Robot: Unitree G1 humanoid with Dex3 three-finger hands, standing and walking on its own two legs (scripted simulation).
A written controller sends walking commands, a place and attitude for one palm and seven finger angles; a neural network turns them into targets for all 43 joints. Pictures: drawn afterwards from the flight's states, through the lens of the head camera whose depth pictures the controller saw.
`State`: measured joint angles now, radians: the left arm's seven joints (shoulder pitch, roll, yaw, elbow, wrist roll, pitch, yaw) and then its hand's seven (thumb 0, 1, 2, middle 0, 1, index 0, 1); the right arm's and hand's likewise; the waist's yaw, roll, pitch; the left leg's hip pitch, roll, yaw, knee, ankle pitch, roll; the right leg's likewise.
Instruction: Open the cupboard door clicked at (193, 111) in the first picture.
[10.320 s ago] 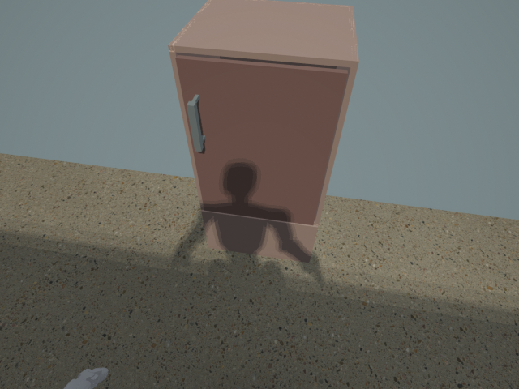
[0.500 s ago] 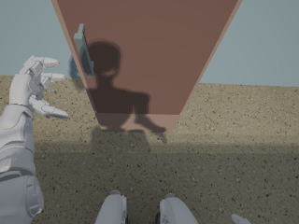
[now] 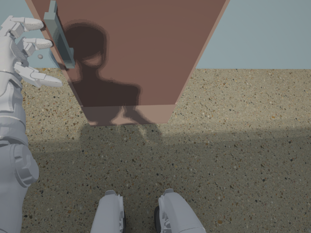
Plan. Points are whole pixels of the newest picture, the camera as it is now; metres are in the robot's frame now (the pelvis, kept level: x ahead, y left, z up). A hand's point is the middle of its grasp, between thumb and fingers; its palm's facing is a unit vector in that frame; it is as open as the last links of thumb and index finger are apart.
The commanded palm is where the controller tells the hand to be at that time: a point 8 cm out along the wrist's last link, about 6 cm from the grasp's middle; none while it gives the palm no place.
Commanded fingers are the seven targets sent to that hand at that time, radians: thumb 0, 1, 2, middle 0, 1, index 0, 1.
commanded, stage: move the hooked fingers beside the handle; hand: left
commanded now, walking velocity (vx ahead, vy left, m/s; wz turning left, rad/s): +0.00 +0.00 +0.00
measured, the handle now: (62, 38) +0.58 +0.19 +0.07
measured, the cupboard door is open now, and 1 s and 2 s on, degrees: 0 0 0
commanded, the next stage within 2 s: slide the fingers in behind the handle in 0.82 s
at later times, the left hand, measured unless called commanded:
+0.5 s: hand (38, 55) +0.53 +0.24 +0.06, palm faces +0.00 -1.00 -0.02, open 14.0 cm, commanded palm +0.51 +0.27 +0.06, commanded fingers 0.00 -0.50 0.30 -0.30 -1.20 -0.30 -1.20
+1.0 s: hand (41, 57) +0.52 +0.23 +0.06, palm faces +0.01 -1.00 -0.02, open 14.0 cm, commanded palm +0.50 +0.26 +0.06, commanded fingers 0.00 -0.50 0.30 -0.30 -1.20 -0.30 -1.20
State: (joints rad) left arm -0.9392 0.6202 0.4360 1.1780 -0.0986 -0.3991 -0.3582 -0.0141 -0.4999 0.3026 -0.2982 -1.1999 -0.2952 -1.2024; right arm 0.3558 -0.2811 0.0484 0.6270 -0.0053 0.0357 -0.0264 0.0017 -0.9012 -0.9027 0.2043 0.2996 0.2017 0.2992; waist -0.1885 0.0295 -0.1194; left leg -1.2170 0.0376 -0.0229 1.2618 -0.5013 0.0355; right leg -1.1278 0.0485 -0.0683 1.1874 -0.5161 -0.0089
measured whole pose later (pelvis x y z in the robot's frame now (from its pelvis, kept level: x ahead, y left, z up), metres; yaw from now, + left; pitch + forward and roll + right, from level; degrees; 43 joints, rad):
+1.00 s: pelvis +0.01 +0.01 +0.00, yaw -1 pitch +26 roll -5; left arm -0.89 0.60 0.44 1.14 -0.09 -0.40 -0.33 -0.01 -0.50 0.30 -0.30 -1.20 -0.29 -1.20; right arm 0.37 -0.26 0.05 0.60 -0.01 0.08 0.00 0.00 -0.90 -0.90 0.20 0.30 0.20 0.30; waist -0.19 0.03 -0.13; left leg -1.20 0.04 -0.02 1.25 -0.51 0.04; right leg -1.11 0.05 -0.06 1.16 -0.52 0.00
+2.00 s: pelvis +0.00 -0.01 +0.00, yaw +1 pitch +26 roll -4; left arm -0.93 0.46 0.35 1.16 -0.08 -0.46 -0.17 -0.01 -0.50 0.30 -0.29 -1.20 -0.29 -1.20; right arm 0.36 -0.26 0.03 0.62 -0.03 0.07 0.02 0.00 -0.90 -0.90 0.20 0.30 0.20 0.30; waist -0.19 0.04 -0.13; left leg -1.21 0.04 -0.03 1.26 -0.50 0.02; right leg -1.13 0.05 -0.07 1.20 -0.53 -0.03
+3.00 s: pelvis +0.01 +0.00 +0.01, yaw +1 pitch +25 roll -4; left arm -0.89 0.39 0.28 1.15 -0.08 -0.50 -0.11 -0.01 0.10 0.56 -0.33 -1.26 -0.30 -1.27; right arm 0.35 -0.25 0.02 0.64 -0.04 0.09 0.03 0.00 -0.90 -0.90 0.20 0.30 0.20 0.30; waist -0.16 0.04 -0.14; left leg -1.17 0.02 -0.03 1.24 -0.51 0.03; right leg -1.08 0.04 -0.07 1.18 -0.53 -0.01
